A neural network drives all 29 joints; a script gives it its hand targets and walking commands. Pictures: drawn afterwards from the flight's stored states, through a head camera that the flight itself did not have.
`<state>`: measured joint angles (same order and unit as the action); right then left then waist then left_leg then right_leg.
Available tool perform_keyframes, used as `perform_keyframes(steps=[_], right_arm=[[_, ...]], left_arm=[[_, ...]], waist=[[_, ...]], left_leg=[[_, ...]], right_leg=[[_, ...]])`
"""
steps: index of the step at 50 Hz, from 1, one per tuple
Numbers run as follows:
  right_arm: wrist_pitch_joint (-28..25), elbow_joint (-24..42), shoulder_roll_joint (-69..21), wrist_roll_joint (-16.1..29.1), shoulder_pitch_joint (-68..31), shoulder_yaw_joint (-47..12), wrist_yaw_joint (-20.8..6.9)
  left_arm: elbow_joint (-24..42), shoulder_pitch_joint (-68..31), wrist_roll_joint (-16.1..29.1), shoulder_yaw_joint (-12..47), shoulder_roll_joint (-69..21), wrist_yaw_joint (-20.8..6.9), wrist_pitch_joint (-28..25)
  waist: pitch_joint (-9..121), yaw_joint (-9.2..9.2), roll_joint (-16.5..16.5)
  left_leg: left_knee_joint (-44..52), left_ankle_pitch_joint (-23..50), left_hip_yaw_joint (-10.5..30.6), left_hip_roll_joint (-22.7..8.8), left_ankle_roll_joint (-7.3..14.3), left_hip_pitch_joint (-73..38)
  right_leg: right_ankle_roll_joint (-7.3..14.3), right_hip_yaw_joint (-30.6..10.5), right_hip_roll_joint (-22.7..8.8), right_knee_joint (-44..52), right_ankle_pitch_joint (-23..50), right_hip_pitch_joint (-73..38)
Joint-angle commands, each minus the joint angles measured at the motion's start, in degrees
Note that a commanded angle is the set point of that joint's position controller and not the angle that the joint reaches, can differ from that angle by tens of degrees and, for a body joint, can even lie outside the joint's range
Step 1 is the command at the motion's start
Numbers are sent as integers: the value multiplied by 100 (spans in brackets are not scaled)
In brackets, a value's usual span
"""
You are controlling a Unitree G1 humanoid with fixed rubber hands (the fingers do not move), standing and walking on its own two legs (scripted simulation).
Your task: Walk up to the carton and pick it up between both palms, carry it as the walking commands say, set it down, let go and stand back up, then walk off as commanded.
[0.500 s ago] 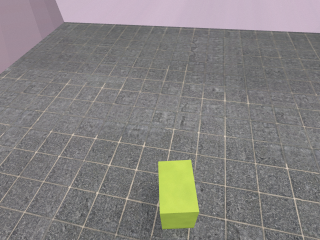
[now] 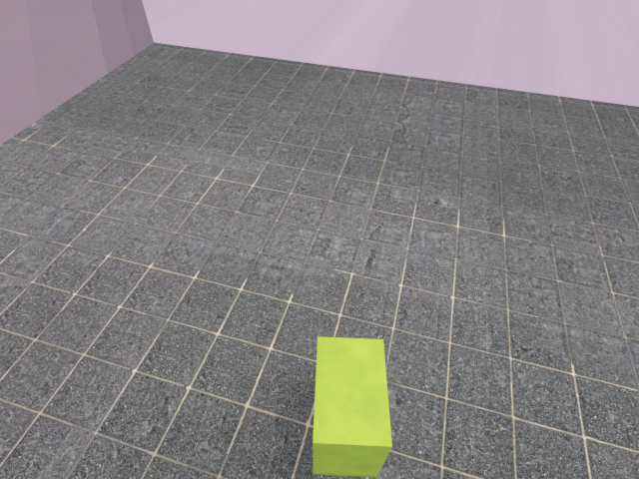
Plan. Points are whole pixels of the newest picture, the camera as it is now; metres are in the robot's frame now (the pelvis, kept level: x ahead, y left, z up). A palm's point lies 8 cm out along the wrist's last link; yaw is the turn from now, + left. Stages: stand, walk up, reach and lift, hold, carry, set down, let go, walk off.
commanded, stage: walk up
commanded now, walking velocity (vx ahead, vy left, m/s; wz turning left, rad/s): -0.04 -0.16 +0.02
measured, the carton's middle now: (347, 408) +0.44 -0.06 -0.63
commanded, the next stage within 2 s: stand in 0.60 s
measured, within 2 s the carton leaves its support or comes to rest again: neither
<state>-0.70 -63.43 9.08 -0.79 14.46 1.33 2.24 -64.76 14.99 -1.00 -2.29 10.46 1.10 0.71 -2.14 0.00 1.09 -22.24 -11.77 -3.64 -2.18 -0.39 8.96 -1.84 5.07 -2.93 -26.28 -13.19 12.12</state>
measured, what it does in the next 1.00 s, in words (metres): steps on the spot: right foot, then left foot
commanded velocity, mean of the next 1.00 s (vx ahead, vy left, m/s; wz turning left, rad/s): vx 0.00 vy -0.03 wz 0.01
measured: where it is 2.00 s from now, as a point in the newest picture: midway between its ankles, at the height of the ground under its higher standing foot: outside the picture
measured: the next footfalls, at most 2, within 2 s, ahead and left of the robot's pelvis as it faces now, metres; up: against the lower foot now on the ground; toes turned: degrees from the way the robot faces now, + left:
right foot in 0.24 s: +0.05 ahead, -0.21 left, +0.00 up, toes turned +13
left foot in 0.52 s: +0.03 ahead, +0.02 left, +0.00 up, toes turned -4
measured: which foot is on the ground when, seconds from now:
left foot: down 0.00-0.24, up 0.26-0.50, down 0.52-1.00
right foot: up 0.00-0.22, down 0.24-1.00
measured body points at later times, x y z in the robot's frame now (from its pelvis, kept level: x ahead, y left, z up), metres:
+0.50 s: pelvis +0.00 -0.09 +0.00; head +0.01 -0.10 +0.45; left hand +0.05 +0.14 -0.15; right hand +0.03 -0.34 -0.16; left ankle -0.01 +0.02 -0.74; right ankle +0.01 -0.20 -0.75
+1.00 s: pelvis +0.00 -0.10 -0.02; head +0.04 -0.09 +0.42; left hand +0.17 +0.15 -0.14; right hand +0.18 -0.32 -0.14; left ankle -0.01 +0.02 -0.75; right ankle +0.01 -0.20 -0.75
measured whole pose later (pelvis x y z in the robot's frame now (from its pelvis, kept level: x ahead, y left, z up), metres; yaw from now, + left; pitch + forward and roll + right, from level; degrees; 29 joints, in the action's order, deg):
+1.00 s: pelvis +0.00 -0.10 -0.02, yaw +2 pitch +7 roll +0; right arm 29.9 -39.3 12.3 3.2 -1.8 -1.3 2.1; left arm -38.9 -2.8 4.7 -0.1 13.6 0.1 29.3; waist 2.0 -1.5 0.3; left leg -38.0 -19.2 -2.5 -1.0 0.2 25.4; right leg 0.8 3.2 -0.9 -37.8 -17.7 26.7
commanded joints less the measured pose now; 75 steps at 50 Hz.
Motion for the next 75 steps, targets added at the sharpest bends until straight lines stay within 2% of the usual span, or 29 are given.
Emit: perform_keyframes(steps=[1, 3, 5, 7, 10, 11, 12, 13, 14, 15, 17, 19, 21, 25, 26, 27, 29, 40, 41, 42, 43, 45, 46, 47, 50, 53, 60, 65, 75], right_arm=[[-3, 165, 1413, -117, 640, 389, 196], [0, 271, 1110, -80, 363, 349, 177], [55, 327, 1060, -67, 253, 331, 167], [118, 372, 1231, -66, 186, 360, 134], [189, 409, 1380, -34, -5, 399, 48], [187, 406, 1185, 2, 0, 324, 10], [189, 341, 649, 57, 273, 149, -35], [228, 434, 295, 52, 548, 11, -18], [331, 432, 579, 66, 413, 68, 12], [351, 303, 699, 96, 423, 96, -22], [277, 72, 740, 103, 471, 89, -72], [237, 9, 632, 104, 397, 46, -85], [204, 48, 575, 139, 228, 36, -61], [108, -67, 492, 124, 506, 22, -18], [75, -80, 618, 97, 541, 41, -9], [46, -68, 702, 107, 340, 44, -38], [17, -74, 637, 110, 134, 8, -59], [2, -159, 434, 55, 244, -20, -8], [142, 1852, 1023, 712, -1766, -40, -23], [645, 3046, 588, 734, -3398, -229, 56], [1179, 2802, 700, 610, -2672, -222, 15], [2238, 2592, 818, 408, -1677, -94, -72], [2733, 2650, 727, 361, -1485, -195, -99], [3134, 2608, 636, 357, -1282, -273, -91], [3836, 2521, 382, 431, -575, -240, 30], [3768, 2921, 247, 252, -596, -70, 1], [2556, 3783, 185, -224, -1274, 425, -149], [2332, 4107, 187, -44, -1289, 418, -179], [2688, 4160, 127, 156, -3032, 506, -71]], left_arm=[[369, 52, -78, -176, 501, -13, 175], [479, 74, -73, -186, 461, -11, 159], [681, 53, -51, -168, 433, -62, 167], [848, 50, -16, -149, 452, -92, 207], [834, 499, 72, -117, 451, -35, 129], [696, 818, 91, -118, 505, 2, 50], [624, 1002, 27, -104, 704, 31, -96], [817, 636, -18, -172, 1253, 26, -165], [864, 325, -34, -171, 1322, 37, -147], [941, -137, -32, -165, 1161, 47, -146], [956, -374, 8, -99, 841, 67, -170], [810, -136, 16, -85, 743, 84, -184], [674, 41, 22, -88, 721, 100, -179], [528, 35, 55, -90, 634, 94, -113], [549, 50, 38, -44, 492, 86, -120], [555, 93, 65, 18, 321, 83, -122], [478, 104, 59, 4, 264, 72, -125], [305, 446, 3, 28, 223, 107, -182], [2316, -1564, 621, 356, 709, 40, 94], [3630, -3575, 607, 332, 709, 28, 580], [3372, -3076, 513, 209, 685, 100, 1017], [2974, -2049, 555, 114, 894, -22, 1992], [2738, -1618, 622, 136, 911, -112, 2491], [2650, -1374, 628, 119, 881, -141, 2892], [2722, -795, 558, 206, 579, -143, 3646], [2996, -729, 349, 94, 404, -257, 3589], [3766, -1728, -201, -389, 360, -394, 2398], [3991, -1627, -176, -275, 118, -350, 2179], [4058, -3521, -177, -462, 264, -250, 2543]], waist=[[-96, 337, -844], [141, 272, -1012], [112, 230, -1204], [92, 208, -1472], [213, -105, -1398], [311, -286, -1111], [259, -296, -98], [86, -179, 1239], [102, -63, 1268], [-111, 112, 1102], [-46, 178, 953], [127, 71, 831], [140, -39, 792], [91, 95, 624], [33, 85, 412], [-157, 19, -148], [-316, -46, -523], [-218, -16, -133], [673, -2, 3], [842, 149, 10], [783, 110, -271], [695, -31, -324], [493, -167, 157], [308, -230, 228], [975, -76, -104], [1822, -39, -75], [2504, 92, -89], [2952, 24, -222], [2038, -11, -220]], left_leg=[[767, 1504, 2335, -2542, 1131, 33], [499, 1477, 1630, -2083, 995, 43], [480, 930, 1232, -1669, 711, 186], [461, 748, 1166, -1565, 703, 429], [-153, 845, 818, -1263, 505, 817], [-560, 558, 616, -934, 304, 983], [-1374, -628, 147, -240, 26, 1282], [-1896, -1960, 190, 120, -179, 1619], [-2297, -2173, 655, -93, -136, 1224], [-2332, -1861, 762, -148, -80, 1065], [-2243, -1276, 579, -99, -69, 997], [-1874, -1237, 465, -11, -70, 900], [-1328, -1082, 418, 14, -51, 773], [407, 305, 299, -16, 61, -102], [522, 562, 567, -285, 107, -345], [585, 591, 833, -437, 164, -206], [812, 189, 920, -476, 209, 145], [589, 384, 674, -348, 123, -29], [-608, -1911, 100, 205, 136, 1574], [-820, -1858, -2, 154, 104, 1700], [-769, -2024, 96, 108, 41, 2032], [-487, -2035, 1, 7, 208, 2119], [-754, -1553, -30, 78, 288, 1914], [-866, -1219, 9, 131, 305, 1942], [-993, 705, 303, 289, 284, 1928], [-1053, 2156, 459, 438, 228, 1734], [-2092, 2572, 583, 366, 131, 2483], [-2559, 1913, 468, 459, -4, 2683], [-2538, -1491, 327, 350, 74, 3283]], right_leg=[[-150, -545, -20, -2431, -1334, 1583], [-114, -739, -140, -2975, -1151, 1727], [-114, -632, -106, -2364, -988, 1523], [-120, -461, 46, -1808, -1061, 1149], [-47, -76, 277, -252, -254, 91], [-18, -21, 226, 376, 225, -538], [67, -744, -503, 1199, 589, -911], [486, -2320, -1765, 1619, 1077, -248], [924, -2586, -1913, 1680, 997, 251], [889, -2109, -1588, 1619, 949, 399], [793, -1386, -1113, 1329, 1501, 72], [867, -1154, -1081, 1188, 2233, -353], [933, -1188, -1129, 1188, 2221, -568], [609, -1111, -784, 993, 950, -363], [504, -1031, -614, 869, 519, -89], [354, -774, -301, 878, 259, 73], [270, -613, -220, 799, 306, -242], [325, -690, -348, 920, 558, -365], [486, -745, 5, -89, -1615, 1004], [449, -712, -141, -107, -1507, 985], [430, -495, -35, -254, -1421, 785], [457, -215, 43, -331, -1258, 688], [484, -333, 36, -262, -1279, 957], [451, -411, 67, -296, -1097, 1120], [390, -599, 304, -673, 1115, 782], [312, -699, 527, -845, 2636, 269], [229, -707, 515, -1755, 2628, 1540], [134, -535, 604, -2179, 1789, 2226], [129, -418, 469, -2222, -1322, 2912]])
